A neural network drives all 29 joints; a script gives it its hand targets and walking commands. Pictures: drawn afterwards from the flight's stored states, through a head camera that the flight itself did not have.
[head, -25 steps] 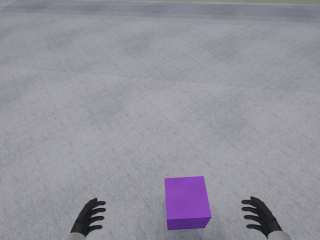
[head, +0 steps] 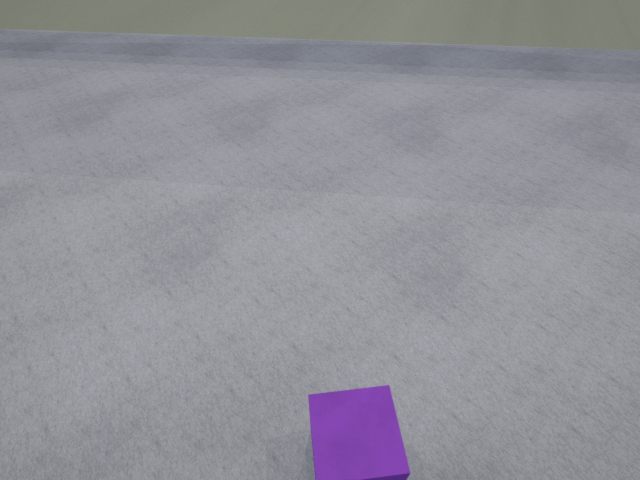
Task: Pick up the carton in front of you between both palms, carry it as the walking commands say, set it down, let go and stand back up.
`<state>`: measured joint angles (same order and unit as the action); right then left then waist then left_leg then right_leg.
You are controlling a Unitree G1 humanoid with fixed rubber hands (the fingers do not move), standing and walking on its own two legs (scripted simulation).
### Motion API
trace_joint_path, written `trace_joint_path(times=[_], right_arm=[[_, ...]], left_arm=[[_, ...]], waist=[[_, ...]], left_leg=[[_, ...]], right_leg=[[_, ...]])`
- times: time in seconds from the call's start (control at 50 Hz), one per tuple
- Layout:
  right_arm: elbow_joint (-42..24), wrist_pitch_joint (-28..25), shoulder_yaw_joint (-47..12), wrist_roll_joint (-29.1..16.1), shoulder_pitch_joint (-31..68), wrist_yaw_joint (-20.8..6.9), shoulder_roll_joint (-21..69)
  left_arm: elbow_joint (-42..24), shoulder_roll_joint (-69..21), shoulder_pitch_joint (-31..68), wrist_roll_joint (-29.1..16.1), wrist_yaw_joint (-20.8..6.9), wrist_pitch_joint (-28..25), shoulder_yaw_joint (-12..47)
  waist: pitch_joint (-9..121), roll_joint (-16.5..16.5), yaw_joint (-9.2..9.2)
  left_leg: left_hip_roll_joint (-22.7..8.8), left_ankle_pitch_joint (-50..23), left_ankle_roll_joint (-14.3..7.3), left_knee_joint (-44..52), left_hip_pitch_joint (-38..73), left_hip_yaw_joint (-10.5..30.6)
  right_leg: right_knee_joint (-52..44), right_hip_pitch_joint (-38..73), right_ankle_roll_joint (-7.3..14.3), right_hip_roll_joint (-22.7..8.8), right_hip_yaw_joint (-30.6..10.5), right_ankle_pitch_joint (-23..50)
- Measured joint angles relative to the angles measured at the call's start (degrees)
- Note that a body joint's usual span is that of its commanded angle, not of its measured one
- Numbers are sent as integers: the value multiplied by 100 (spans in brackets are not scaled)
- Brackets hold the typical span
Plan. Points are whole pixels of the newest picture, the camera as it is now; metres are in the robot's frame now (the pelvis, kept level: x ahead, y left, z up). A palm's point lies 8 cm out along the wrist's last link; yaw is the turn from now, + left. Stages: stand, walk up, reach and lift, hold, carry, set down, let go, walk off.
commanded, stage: stand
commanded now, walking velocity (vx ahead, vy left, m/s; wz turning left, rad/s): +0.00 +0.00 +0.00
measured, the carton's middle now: (353, 447) +0.35 -0.06 -0.63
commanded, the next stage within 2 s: none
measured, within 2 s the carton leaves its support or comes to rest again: neither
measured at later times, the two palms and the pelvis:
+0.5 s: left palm out of the picture +0.03 +0.25 -0.13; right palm out of the picture -0.01 -0.25 -0.12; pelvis +0.00 +0.00 +0.00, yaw -2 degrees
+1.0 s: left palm out of the picture -0.02 +0.23 -0.14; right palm out of the picture -0.09 -0.22 -0.13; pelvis -0.02 +0.00 +0.00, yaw -3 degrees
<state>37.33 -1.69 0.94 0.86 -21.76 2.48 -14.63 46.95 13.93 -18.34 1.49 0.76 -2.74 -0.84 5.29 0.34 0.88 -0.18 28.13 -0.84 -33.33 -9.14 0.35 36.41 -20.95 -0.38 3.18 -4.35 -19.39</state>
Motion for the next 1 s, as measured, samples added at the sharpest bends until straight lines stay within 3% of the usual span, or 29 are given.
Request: trace_joint_path(times=[0.34,1.0], right_arm=[[567,203,-101,-11,-256,87,107],[2100,218,-256,31,-462,76,419]], left_arm=[[453,-2,44,-45,128,274,93],[1647,-410,56,-98,170,409,250]], waist=[[-144,-26,2],[-494,32,-10]], left_leg=[[63,101,-50,-63,139,-178],[51,-255,-57,388,553,-321]], right_leg=[[295,-19,-18,-9,-174,-166],[-184,373,-31,15,-318,251]])
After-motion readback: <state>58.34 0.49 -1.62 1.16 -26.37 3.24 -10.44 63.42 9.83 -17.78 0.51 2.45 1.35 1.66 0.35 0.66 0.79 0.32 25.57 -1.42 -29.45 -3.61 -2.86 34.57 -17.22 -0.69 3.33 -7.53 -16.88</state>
